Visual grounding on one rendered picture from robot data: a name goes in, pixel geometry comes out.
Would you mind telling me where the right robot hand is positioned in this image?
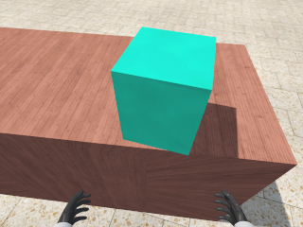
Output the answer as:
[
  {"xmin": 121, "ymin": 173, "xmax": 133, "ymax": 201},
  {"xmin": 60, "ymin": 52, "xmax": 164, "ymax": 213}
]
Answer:
[{"xmin": 214, "ymin": 190, "xmax": 248, "ymax": 226}]

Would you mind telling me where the carton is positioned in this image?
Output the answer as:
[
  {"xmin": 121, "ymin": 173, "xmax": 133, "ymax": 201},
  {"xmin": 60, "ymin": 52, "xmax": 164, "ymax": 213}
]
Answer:
[{"xmin": 111, "ymin": 26, "xmax": 217, "ymax": 156}]

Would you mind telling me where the pedestal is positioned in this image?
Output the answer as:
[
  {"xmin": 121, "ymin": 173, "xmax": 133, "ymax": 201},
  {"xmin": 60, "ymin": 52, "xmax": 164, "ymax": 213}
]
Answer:
[{"xmin": 0, "ymin": 26, "xmax": 297, "ymax": 221}]

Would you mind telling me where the left robot hand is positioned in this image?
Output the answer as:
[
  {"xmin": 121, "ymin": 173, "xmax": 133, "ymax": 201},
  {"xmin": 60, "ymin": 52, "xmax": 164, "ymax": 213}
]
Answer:
[{"xmin": 58, "ymin": 190, "xmax": 91, "ymax": 226}]

